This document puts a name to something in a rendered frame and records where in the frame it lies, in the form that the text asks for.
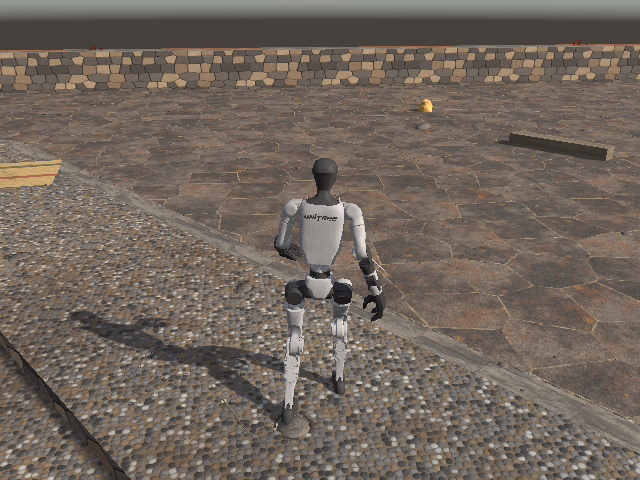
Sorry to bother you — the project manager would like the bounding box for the robot right upper arm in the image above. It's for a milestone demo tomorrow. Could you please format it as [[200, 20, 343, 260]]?
[[343, 202, 368, 261]]

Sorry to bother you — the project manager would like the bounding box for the left robot hand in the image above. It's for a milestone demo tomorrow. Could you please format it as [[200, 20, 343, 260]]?
[[279, 243, 303, 261]]

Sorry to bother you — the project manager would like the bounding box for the right robot forearm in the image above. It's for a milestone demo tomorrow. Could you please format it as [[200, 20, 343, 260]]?
[[359, 244, 382, 296]]

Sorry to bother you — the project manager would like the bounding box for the robot left thigh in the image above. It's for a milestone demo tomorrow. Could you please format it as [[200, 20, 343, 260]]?
[[285, 279, 306, 356]]

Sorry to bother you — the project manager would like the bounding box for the robot thigh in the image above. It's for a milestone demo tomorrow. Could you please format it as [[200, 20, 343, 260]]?
[[331, 278, 353, 338], [285, 279, 306, 356]]

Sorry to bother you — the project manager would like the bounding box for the left robot forearm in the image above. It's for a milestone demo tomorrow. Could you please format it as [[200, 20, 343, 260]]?
[[274, 235, 290, 254]]

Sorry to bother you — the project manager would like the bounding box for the robot left upper arm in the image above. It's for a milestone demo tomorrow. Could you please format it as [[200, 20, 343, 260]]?
[[275, 199, 304, 250]]

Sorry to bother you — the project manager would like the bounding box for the right robot hand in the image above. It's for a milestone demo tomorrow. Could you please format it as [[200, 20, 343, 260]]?
[[363, 289, 386, 322]]

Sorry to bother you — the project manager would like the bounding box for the robot right thigh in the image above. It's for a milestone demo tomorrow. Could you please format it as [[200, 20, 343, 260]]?
[[331, 278, 353, 338]]

